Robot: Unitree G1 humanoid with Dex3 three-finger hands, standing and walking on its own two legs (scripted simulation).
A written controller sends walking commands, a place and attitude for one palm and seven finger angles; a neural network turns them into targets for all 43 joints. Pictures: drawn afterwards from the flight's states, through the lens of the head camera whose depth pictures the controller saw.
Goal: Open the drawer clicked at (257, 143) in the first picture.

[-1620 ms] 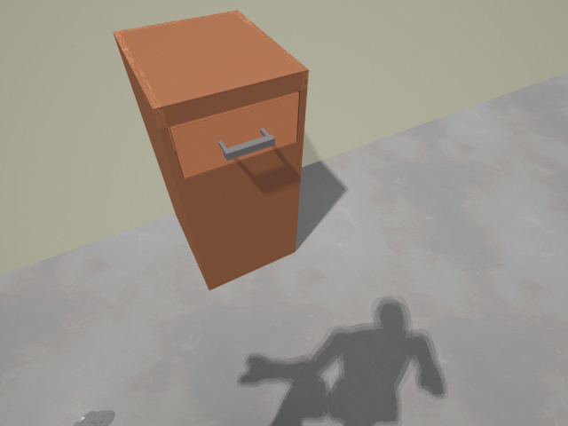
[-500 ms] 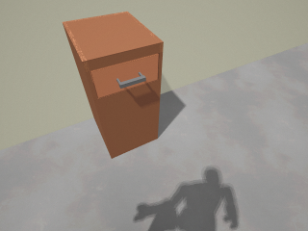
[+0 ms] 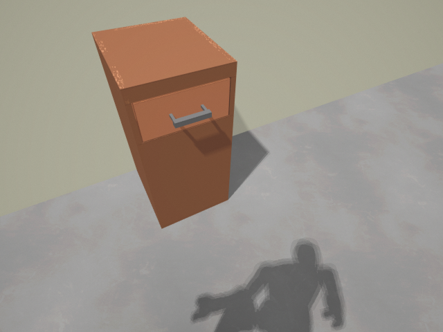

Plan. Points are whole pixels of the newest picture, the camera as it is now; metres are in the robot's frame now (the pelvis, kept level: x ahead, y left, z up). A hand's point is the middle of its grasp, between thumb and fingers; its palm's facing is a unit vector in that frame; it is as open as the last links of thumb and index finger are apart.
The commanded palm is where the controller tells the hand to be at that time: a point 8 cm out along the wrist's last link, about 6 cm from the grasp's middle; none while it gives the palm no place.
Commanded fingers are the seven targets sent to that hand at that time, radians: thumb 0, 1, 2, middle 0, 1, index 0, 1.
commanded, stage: walk to a spot facing it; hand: left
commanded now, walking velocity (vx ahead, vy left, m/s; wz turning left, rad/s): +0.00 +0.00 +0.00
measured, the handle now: (190, 115) +0.79 +0.16 -0.10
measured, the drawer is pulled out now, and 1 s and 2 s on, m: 0.00 0.00 0.00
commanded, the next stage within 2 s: none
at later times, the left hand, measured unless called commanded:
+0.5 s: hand out of the picture +0.05 +0.16 -0.18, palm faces -0.13 -0.96 -0.26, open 7.4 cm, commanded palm none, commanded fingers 0.00 0.90 0.90 -0.20 -0.30 -0.20 -0.30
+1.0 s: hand out of the picture +0.15 +0.21 -0.18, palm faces -0.39 -0.89 -0.22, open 7.4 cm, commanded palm none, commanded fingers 0.00 0.90 0.90 -0.20 -0.30 -0.20 -0.30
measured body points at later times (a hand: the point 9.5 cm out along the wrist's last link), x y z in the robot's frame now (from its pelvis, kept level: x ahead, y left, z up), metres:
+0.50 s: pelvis -0.02 -0.03 -0.02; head +0.02 -0.06 +0.43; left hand +0.06 +0.21 -0.16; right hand +0.01 -0.29 -0.18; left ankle -0.02 +0.12 -0.69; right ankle -0.02 -0.10 -0.75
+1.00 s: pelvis -0.01 +0.04 -0.01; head +0.03 +0.06 +0.44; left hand +0.17 +0.25 -0.16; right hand -0.03 -0.24 -0.12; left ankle +0.02 +0.13 -0.75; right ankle -0.06 -0.09 -0.69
